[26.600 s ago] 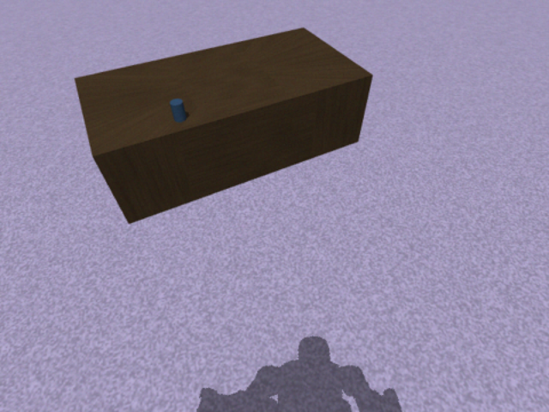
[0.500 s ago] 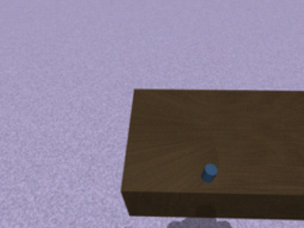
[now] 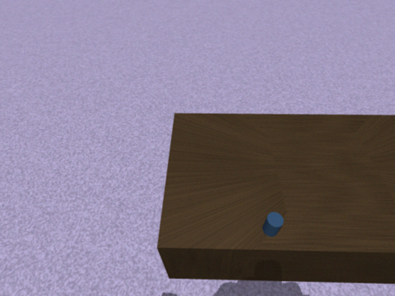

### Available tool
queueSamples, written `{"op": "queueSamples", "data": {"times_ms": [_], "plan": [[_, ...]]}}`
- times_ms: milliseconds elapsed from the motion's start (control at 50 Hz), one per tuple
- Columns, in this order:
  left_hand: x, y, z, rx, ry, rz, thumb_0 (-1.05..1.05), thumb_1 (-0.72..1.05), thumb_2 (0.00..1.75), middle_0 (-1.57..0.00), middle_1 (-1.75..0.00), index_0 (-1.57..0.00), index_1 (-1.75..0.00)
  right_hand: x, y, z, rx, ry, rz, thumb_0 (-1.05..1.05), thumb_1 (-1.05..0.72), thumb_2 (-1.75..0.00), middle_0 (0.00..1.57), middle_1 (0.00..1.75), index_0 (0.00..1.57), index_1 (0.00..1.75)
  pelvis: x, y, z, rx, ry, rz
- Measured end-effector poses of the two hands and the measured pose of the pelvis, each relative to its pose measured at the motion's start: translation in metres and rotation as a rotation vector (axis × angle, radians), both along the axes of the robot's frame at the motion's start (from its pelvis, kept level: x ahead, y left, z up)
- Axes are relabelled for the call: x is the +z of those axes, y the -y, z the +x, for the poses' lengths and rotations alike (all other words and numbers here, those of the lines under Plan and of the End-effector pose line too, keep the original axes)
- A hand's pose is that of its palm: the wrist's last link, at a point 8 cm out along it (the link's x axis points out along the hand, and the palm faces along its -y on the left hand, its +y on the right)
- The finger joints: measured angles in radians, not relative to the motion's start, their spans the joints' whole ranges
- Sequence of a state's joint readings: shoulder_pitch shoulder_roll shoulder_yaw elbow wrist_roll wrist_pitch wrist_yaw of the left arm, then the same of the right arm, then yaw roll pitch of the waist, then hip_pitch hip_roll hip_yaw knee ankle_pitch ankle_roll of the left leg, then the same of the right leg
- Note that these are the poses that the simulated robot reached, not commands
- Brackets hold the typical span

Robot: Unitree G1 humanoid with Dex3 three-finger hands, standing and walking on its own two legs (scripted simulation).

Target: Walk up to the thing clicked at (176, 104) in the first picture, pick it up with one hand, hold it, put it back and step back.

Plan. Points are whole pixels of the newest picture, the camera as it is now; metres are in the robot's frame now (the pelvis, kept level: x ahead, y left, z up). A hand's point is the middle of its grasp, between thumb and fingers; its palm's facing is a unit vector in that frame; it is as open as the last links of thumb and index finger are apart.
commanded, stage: stand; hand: right
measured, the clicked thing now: (272, 224) +0.40 -0.23 -0.32
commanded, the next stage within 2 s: step back in 0.94 s
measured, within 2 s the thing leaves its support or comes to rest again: neither
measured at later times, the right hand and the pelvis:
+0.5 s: hand out of the picture +0.06 -0.25 -0.16, palm faces -0.04 +0.94 -0.34, open 7.4 cm; pelvis +0.00 +0.00 +0.00, yaw +0 degrees
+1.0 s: hand out of the picture +0.05 -0.25 -0.16, palm faces -0.03 +0.94 -0.34, open 7.4 cm; pelvis -0.01 +0.00 +0.00, yaw -1 degrees
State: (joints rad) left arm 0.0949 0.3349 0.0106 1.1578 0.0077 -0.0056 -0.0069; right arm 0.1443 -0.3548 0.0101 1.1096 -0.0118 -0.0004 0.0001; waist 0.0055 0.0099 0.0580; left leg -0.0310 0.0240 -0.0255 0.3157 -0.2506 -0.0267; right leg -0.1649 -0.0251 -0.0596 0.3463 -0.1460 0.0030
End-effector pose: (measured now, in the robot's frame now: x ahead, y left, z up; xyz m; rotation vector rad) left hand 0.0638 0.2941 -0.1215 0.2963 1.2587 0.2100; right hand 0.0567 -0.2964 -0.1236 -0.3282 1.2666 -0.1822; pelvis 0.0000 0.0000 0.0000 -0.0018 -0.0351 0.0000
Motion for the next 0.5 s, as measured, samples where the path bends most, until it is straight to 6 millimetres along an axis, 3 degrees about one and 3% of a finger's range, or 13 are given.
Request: {"op": "queueSamples", "data": {"times_ms": [240, 500], "plan": [[0.0019, -0.001, 0.0077, -0.003, 0.019, 0.002, 0.0, 0.9, 0.9, -0.2, -0.3, -0.2, -0.3, 0.0007, -0.0012, 0.0058, 0.003, 0.015, 0.002, 0.0, -0.9, -0.9, 0.2, 0.3, 0.2, 0.3, 0.0002, -0.0006, 0.0016, 0.0, 0.001, 0.0], [0.0028, -0.0028, 0.003, 0.0, 0.015, 0.007, 0.0, 0.9, 0.9, -0.2, -0.3, -0.2, -0.3, -0.0001, -0.002, 0.0018, 0.003, 0.014, 0.006, 0.0, -0.9, -0.9, 0.2, 0.3, 0.2, 0.3, 0.0002, -0.0006, -0.0007, 0.0, 0.006, 0.002]]}}
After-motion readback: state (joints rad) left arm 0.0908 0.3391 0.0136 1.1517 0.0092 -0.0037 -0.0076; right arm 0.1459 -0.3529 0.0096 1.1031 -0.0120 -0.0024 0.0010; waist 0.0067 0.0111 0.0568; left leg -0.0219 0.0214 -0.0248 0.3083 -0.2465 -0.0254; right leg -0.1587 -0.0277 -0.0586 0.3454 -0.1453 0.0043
